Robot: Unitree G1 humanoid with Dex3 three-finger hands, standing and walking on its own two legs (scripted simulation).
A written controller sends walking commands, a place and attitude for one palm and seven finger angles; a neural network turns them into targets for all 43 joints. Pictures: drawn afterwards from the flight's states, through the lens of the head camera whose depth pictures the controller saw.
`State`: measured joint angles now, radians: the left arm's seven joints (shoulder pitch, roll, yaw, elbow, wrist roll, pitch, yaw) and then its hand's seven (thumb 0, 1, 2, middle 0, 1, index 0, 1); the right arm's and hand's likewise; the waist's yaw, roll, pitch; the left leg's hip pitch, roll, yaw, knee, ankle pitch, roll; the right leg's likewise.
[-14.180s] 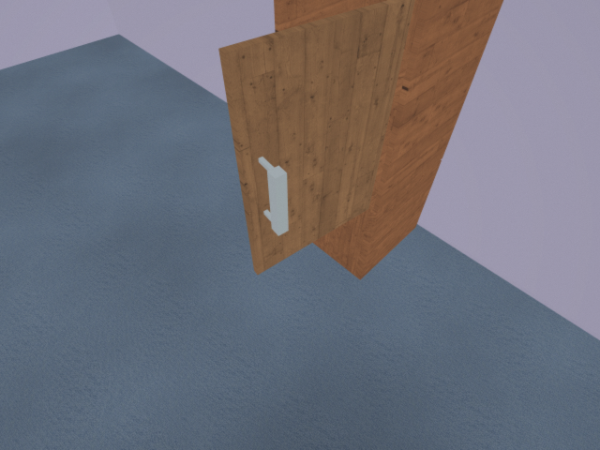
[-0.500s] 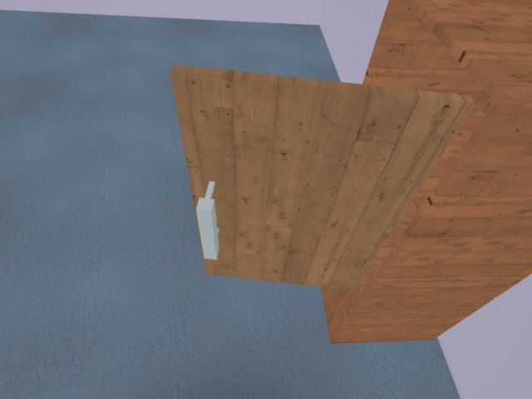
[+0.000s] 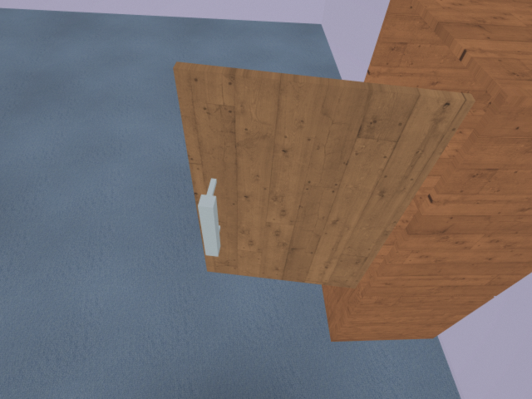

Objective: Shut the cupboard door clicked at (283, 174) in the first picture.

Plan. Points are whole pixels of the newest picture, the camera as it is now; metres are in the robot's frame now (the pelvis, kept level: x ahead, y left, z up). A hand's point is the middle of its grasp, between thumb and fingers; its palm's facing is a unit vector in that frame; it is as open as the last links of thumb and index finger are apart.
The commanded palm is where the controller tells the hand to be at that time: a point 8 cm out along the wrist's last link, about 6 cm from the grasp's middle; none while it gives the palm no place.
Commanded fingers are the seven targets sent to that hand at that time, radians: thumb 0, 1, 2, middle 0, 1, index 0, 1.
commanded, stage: look again from close up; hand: left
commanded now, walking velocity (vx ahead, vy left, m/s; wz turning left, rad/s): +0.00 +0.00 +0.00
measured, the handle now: (212, 218) +0.44 +0.13 -0.05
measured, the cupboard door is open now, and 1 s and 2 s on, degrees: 82 82 82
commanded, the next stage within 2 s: raise the hand and make a fist in 0.26 s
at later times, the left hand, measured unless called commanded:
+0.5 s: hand out of the picture +0.12 +0.19 -0.08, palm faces +0.27 -0.94 -0.21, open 7.2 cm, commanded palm +0.09 +0.21 -0.07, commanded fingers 0.00 0.90 0.90 -0.33 -0.44 -0.33 -0.44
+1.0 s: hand out of the picture +0.12 +0.15 -0.04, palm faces +0.02 -1.00 -0.06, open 5.1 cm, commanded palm +0.11 +0.21 -0.06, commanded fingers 0.00 0.90 0.90 -0.79 -0.94 -0.79 -0.94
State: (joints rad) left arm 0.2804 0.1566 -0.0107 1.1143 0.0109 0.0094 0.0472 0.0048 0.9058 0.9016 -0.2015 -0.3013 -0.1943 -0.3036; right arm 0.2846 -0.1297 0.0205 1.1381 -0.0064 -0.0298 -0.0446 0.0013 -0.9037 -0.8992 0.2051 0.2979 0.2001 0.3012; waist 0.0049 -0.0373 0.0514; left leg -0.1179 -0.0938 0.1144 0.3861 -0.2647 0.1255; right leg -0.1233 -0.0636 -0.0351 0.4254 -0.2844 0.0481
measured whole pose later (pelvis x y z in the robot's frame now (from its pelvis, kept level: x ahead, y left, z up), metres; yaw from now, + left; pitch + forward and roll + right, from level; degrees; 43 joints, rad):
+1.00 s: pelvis -0.05 -0.06 -0.11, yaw +8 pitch +14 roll -3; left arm 0.38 0.27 0.10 -0.01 -0.32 -0.56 -0.39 0.02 0.90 0.90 -0.61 -0.75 -0.61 -0.75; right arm 0.13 -0.26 0.03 0.51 0.04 -0.30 -0.05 0.01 -0.90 -0.90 0.20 0.30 0.20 0.30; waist 0.05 0.02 -0.13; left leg -0.97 -0.06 -0.04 1.30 -0.57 0.06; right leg -1.00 0.03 -0.17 1.20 -0.46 -0.09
